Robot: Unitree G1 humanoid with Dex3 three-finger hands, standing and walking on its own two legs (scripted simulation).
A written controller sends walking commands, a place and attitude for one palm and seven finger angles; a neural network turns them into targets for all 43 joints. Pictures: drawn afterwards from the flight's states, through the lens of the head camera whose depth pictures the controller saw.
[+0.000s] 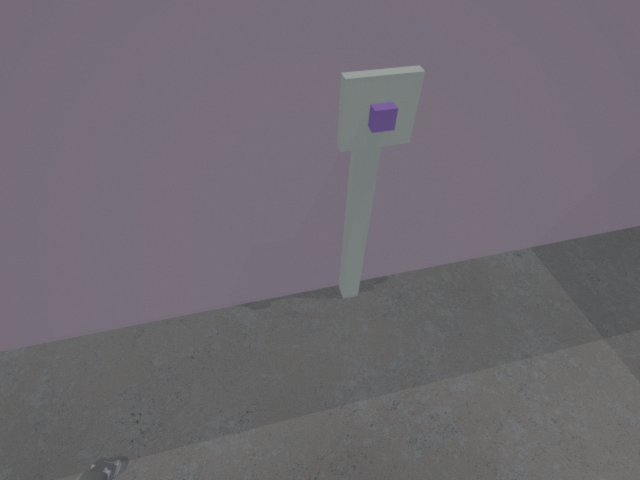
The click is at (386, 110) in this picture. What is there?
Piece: button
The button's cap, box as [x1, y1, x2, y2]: [368, 102, 397, 132]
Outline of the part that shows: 393,102 377,103 370,105 368,126 372,132 394,129 397,107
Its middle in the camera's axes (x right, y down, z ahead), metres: +0.14 -0.27 +0.87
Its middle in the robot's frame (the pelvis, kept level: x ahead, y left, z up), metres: +0.85 -0.09 +0.02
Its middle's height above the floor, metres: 0.79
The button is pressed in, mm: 0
